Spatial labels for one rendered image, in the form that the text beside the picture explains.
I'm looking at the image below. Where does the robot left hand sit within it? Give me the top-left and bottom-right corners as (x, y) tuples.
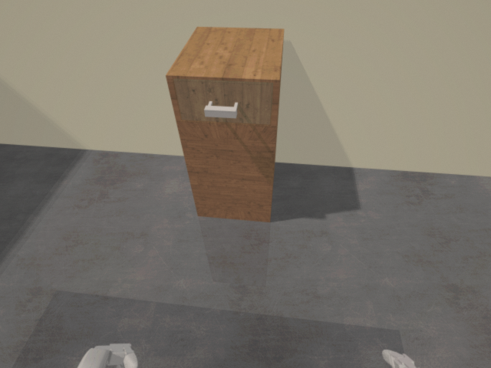
(77, 343), (138, 368)

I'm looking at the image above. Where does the cabinet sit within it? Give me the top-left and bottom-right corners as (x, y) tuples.
(166, 27), (284, 222)

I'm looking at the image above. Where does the drawer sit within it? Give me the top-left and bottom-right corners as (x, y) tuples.
(174, 78), (273, 125)

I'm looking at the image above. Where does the handle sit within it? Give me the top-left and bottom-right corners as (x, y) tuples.
(204, 101), (238, 118)

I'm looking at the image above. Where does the robot right hand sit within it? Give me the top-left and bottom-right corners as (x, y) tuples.
(382, 350), (416, 368)

